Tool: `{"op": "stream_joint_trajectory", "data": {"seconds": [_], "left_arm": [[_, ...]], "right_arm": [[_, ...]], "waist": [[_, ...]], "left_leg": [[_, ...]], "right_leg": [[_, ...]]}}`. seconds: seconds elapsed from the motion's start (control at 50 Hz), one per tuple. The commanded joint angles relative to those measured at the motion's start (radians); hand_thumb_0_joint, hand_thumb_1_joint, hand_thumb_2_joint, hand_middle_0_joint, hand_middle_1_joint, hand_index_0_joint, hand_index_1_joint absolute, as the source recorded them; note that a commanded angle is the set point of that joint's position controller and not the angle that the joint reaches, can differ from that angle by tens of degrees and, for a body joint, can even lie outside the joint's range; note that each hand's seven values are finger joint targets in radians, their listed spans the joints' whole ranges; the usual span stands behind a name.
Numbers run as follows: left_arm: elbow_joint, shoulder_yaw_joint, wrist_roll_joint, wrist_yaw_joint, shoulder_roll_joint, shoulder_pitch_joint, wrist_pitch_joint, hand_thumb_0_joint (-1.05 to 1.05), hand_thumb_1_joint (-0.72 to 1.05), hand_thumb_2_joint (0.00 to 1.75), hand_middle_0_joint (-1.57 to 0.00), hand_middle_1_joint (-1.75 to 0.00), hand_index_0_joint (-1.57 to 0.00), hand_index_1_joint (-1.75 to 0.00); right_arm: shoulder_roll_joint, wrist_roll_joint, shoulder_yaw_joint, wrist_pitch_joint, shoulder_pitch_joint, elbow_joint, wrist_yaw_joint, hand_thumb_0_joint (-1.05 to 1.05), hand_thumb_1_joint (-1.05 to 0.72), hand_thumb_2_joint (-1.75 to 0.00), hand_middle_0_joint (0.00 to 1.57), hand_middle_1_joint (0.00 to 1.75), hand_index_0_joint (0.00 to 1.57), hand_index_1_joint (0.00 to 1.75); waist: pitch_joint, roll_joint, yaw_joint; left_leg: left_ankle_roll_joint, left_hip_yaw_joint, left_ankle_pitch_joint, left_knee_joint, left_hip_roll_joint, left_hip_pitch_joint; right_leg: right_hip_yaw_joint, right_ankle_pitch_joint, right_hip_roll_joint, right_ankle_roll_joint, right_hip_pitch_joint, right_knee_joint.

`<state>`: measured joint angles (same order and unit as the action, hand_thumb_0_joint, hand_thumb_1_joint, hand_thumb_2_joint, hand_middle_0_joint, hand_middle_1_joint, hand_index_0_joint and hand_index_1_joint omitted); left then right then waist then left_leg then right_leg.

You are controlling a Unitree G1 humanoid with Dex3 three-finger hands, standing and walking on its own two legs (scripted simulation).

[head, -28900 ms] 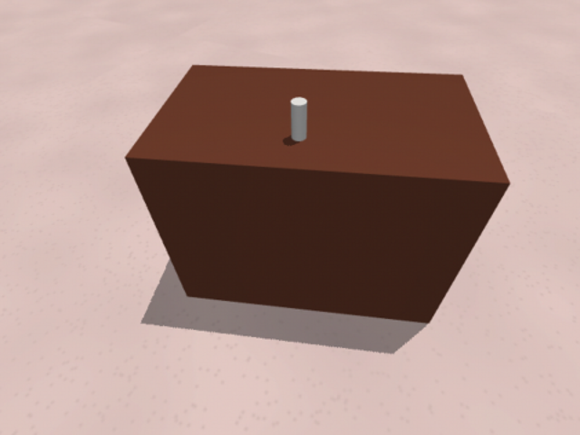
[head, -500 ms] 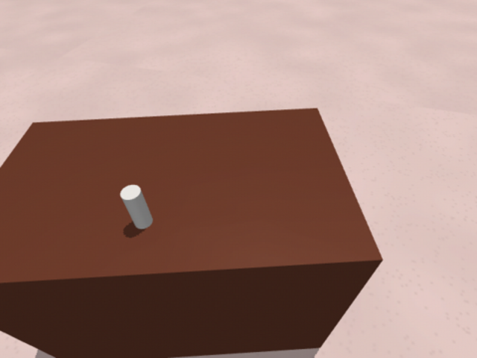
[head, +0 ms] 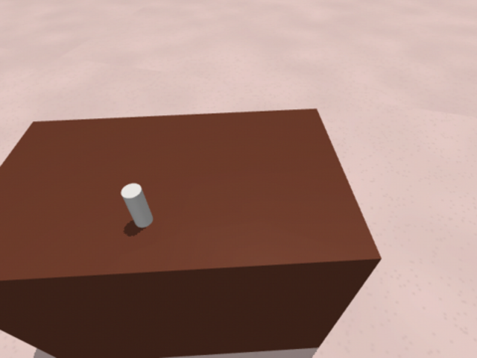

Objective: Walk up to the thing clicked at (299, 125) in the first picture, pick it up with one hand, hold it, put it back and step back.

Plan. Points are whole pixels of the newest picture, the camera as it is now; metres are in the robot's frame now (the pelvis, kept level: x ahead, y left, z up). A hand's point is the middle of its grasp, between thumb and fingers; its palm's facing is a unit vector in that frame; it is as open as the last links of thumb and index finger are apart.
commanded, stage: stand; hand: left
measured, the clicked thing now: (138, 206) +0.46 +0.24 -0.03
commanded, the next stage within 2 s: step back in 0.14 s
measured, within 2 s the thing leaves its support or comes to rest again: neither
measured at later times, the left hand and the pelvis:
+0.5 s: hand out of the picture +0.02 +0.25 -0.16, palm faces -0.03 -0.90 -0.43, open 7.4 cm; pelvis -0.06 -0.02 -0.03, yaw +0 degrees
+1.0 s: hand out of the picture -0.09 +0.29 -0.17, palm faces +0.05 -0.92 -0.38, open 7.4 cm; pelvis -0.17 +0.01 -0.02, yaw +3 degrees
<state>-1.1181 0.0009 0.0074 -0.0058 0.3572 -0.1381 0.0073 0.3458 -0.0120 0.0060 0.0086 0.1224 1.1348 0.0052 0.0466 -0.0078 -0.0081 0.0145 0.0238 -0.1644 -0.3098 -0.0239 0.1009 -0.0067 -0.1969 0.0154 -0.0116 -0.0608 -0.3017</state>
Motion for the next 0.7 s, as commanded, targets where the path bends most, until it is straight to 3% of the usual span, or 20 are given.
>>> {"op": "stream_joint_trajectory", "data": {"seconds": [0.0, 0.1, 0.12, 0.16, 0.18, 0.24, 0.3, 0.32, 0.34, 0.36, 0.38, 0.4, 0.42, 0.44, 0.46, 0.48, 0.56, 0.62, 0.66, 0.68], "left_arm": [[0.061, 0.037, 0.004, 0.017, 0.207, 0.034, 0.021, 0.00, 0.90, 0.90, -0.20, -0.30, -0.20, -0.30], [0.056, 0.037, 0.004, 0.016, 0.205, 0.032, 0.019, 0.00, 0.90, 0.90, -0.20, -0.30, -0.20, -0.30], [0.086, 0.081, -0.016, 0.018, 0.274, 0.053, 0.007, 0.00, 0.90, 0.90, -0.20, -0.30, -0.20, -0.30], [0.103, 0.083, -0.020, 0.024, 0.250, 0.023, -0.002, 0.00, 0.90, 0.90, -0.20, -0.30, -0.20, -0.30], [0.118, 0.083, -0.020, 0.024, 0.240, 0.020, -0.005, 0.00, 0.90, 0.90, -0.20, -0.30, -0.20, -0.30], [0.150, 0.081, -0.014, 0.022, 0.210, 0.012, -0.024, 0.00, 0.90, 0.90, -0.20, -0.30, -0.20, -0.30], [0.160, 0.092, -0.004, 0.017, 0.214, -0.047, -0.039, 0.00, 0.90, 0.90, -0.20, -0.30, -0.20, -0.30], [0.158, 0.095, -0.002, 0.014, 0.217, -0.080, -0.043, 0.00, 0.90, 0.90, -0.20, -0.30, -0.20, -0.30], [0.155, 0.102, 0.001, 0.012, 0.223, -0.108, -0.042, 0.00, 0.90, 0.90, -0.20, -0.30, -0.20, -0.30], [0.168, 0.110, 0.009, 0.011, 0.252, -0.095, -0.038, 0.00, 0.90, 0.90, -0.20, -0.30, -0.20, -0.30], [0.194, 0.127, 0.019, 0.011, 0.329, -0.051, -0.027, 0.00, 0.90, 0.90, -0.20, -0.30, -0.20, -0.30], [0.241, 0.136, 0.036, 0.015, 0.390, 0.010, -0.017, 0.00, 0.90, 0.90, -0.20, -0.30, -0.20, -0.30], [0.263, 0.134, 0.032, 0.021, 0.369, 0.067, -0.015, 0.00, 0.90, 0.90, -0.20, -0.30, -0.20, -0.30], [0.283, 0.124, 0.026, 0.025, 0.318, 0.127, -0.017, 0.00, 0.90, 0.90, -0.20, -0.30, -0.20, -0.30], [0.292, 0.119, 0.028, 0.028, 0.285, 0.153, -0.017, 0.00, 0.90, 0.90, -0.20, -0.30, -0.20, -0.30], [0.307, 0.120, 0.032, 0.031, 0.281, 0.153, -0.017, 0.00, 0.90, 0.90, -0.20, -0.30, -0.20, -0.30], [0.307, 0.120, 0.027, 0.045, 0.251, 0.019, -0.020, 0.00, 0.90, 0.90, -0.20, -0.30, -0.20, -0.30], [0.324, 0.130, 0.026, 0.049, 0.279, -0.013, -0.026, 0.00, 0.90, 0.90, -0.20, -0.30, -0.20, -0.30], [0.342, 0.135, 0.022, 0.044, 0.299, 0.012, -0.030, 0.00, 0.90, 0.90, -0.20, -0.30, -0.20, -0.30], [0.352, 0.136, 0.020, 0.040, 0.301, 0.035, -0.033, 0.00, 0.90, 0.90, -0.20, -0.30, -0.20, -0.30]], "right_arm": [[0.216, 0.001, 0.037, 0.020, -0.045, -0.057, -0.014, 0.00, -0.90, -0.90, 0.20, 0.30, 0.20, 0.30], [0.215, 0.002, 0.034, 0.022, -0.044, -0.055, -0.014, 0.00, -0.90, -0.90, 0.20, 0.30, 0.20, 0.30], [0.276, 0.009, 0.060, 0.005, -0.062, -0.073, -0.009, 0.00, -0.90, -0.90, 0.20, 0.30, 0.20, 0.30], [0.268, 0.022, 0.069, -0.004, -0.048, -0.100, -0.010, 0.00, -0.90, -0.90, 0.20, 0.30, 0.20, 0.30], [0.272, 0.025, 0.075, -0.008, -0.039, -0.115, -0.010, 0.00, -0.90, -0.90, 0.20, 0.30, 0.20, 0.30], [0.295, 0.020, 0.096, -0.024, -0.060, -0.158, -0.010, 0.00, -0.90, -0.90, 0.20, 0.30, 0.20, 0.30], [0.302, 0.013, 0.108, -0.038, -0.108, -0.216, -0.012, 0.00, -0.90, -0.90, 0.20, 0.30, 0.20, 0.30], [0.300, 0.010, 0.111, -0.042, -0.135, -0.239, -0.010, 0.00, -0.90, -0.90, 0.20, 0.30, 0.20, 0.30], [0.288, 0.010, 0.112, -0.048, -0.153, -0.257, -0.008, 0.00, -0.90, -0.90, 0.20, 0.30, 0.20, 0.30], [0.256, 0.016, 0.108, -0.056, -0.155, -0.274, -0.007, 0.00, -0.90, -0.90, 0.20, 0.30, 0.20, 0.30], [0.200, 0.022, 0.094, -0.064, -0.140, -0.283, -0.010, 0.00, -0.90, -0.90, 0.20, 0.30, 0.20, 0.30], [0.204, 0.007, 0.094, -0.072, -0.104, -0.284, -0.020, 0.00, -0.90, -0.90, 0.20, 0.30, 0.20, 0.30], [0.236, 0.009, 0.102, -0.076, -0.050, -0.263, -0.023, 0.00, -0.90, -0.90, 0.20, 0.30, 0.20, 0.30], [0.251, 0.025, 0.108, -0.075, 0.006, -0.245, -0.022, 0.00, -0.90, -0.90, 0.20, 0.30, 0.20, 0.30], [0.259, 0.037, 0.112, -0.071, 0.044, -0.232, -0.020, 0.00, -0.90, -0.90, 0.20, 0.30, 0.20, 0.30], [0.262, 0.031, 0.111, -0.067, 0.056, -0.238, -0.021, 0.00, -0.90, -0.90, 0.20, 0.30, 0.20, 0.30], [0.249, 0.009, 0.087, -0.059, 0.004, -0.268, -0.031, 0.00, -0.90, -0.90, 0.20, 0.30, 0.20, 0.30], [0.247, 0.000, 0.083, -0.054, 0.001, -0.286, -0.029, 0.00, -0.90, -0.90, 0.20, 0.30, 0.20, 0.30], [0.243, -0.006, 0.087, -0.051, 0.058, -0.272, -0.024, 0.00, -0.90, -0.90, 0.20, 0.30, 0.20, 0.30], [0.245, -0.009, 0.091, -0.049, 0.095, -0.255, -0.020, 0.00, -0.90, -0.90, 0.20, 0.30, 0.20, 0.30]], "waist": [[-0.047, 0.021, 0.005], [-0.038, 0.022, 0.007], [0.059, 0.008, 0.013], [-0.039, 0.038, 0.010], [-0.084, 0.042, 0.006], [-0.107, 0.112, 0.008], [-0.107, 0.178, 0.029], [-0.116, 0.184, 0.048], [-0.116, 0.152, 0.061], [-0.079, 0.016, 0.064], [-0.016, -0.205, 0.062], [-0.006, -0.237, 0.056], [-0.011, -0.171, 0.023], [-0.023, -0.100, -0.018], [-0.052, -0.086, -0.036], [-0.074, -0.113, -0.027], [-0.116, -0.111, 0.066], [-0.128, -0.165, 0.078], [-0.151, -0.204, 0.048], [-0.154, -0.215, 0.028]], "left_leg": [[-0.029, -0.088, 0.115, 0.044, -0.115, -0.030], [-0.029, -0.091, 0.109, 0.053, -0.114, -0.021], [-0.062, -0.110, 0.289, -0.043, -0.111, 0.046], [-0.095, -0.106, 0.419, -0.092, -0.133, 0.009], [-0.119, -0.111, 0.450, -0.108, -0.148, 0.005], [-0.180, -0.158, 0.354, -0.096, -0.195, 0.077], [-0.231, -0.200, 0.242, -0.119, -0.241, 0.205], [-0.234, -0.195, 0.207, -0.159, -0.240, 0.225], [-0.221, -0.176, 0.138, -0.227, -0.210, 0.262], [-0.154, -0.117, 0.007, -0.381, -0.095, 0.283], [-0.067, -0.054, -0.279, -0.611, 0.116, 0.353], [-0.055, -0.162, -0.484, -0.819, 0.139, 0.344], [-0.050, -0.221, -0.452, -0.930, 0.117, 0.330], [-0.043, -0.229, -0.380, -0.963, 0.115, 0.334], [-0.033, -0.209, -0.334, -0.951, 0.115, 0.343], [-0.021, -0.183, -0.324, -0.967, 0.114, 0.349], [0.005, -0.160, -0.380, -0.784, 0.086, 0.433], [0.003, -0.117, -0.379, -0.613, 0.060, 0.378], [-0.011, -0.075, -0.354, -0.503, 0.050, 0.301], [-0.021, -0.056, -0.330, -0.427, 0.047, 0.238]], "right_leg": [[0.085, 0.116, 0.120, 0.034, -0.052, 0.058], [0.086, 0.116, 0.118, 0.033, -0.053, 0.053], [0.087, 0.277, 0.096, 0.037, -0.127, -0.054], [0.052, 0.307, 0.077, 0.050, -0.103, -0.133], [0.043, 0.292, 0.061, 0.055, -0.091, -0.188], [0.019, 0.142, 0.022, 0.065, -0.105, -0.317], [0.016, -0.060, -0.002, 0.078, -0.087, -0.455], [0.025, -0.088, 0.004, 0.092, -0.088, -0.465], [0.051, -0.076, 0.028, 0.107, -0.089, -0.423], [0.183, 0.006, 0.128, 0.141, -0.156, -0.228], [0.418, 0.148, 0.304, 0.196, -0.215, 0.014], [0.554, 0.217, 0.404, 0.308, -0.306, 0.034], [0.501, 0.204, 0.390, 0.312, -0.337, 0.004], [0.371, 0.207, 0.320, 0.278, -0.300, -0.032], [0.280, 0.224, 0.258, 0.241, -0.237, -0.069], [0.251, 0.272, 0.251, 0.239, -0.204, -0.101], [0.235, 0.448, 0.281, 0.261, 0.031, -0.190], [0.238, 0.486, 0.296, 0.256, 0.055, -0.207], [0.224, 0.446, 0.289, 0.237, 0.013, -0.216], [0.215, 0.378, 0.276, 0.220, -0.042, -0.219]]}}
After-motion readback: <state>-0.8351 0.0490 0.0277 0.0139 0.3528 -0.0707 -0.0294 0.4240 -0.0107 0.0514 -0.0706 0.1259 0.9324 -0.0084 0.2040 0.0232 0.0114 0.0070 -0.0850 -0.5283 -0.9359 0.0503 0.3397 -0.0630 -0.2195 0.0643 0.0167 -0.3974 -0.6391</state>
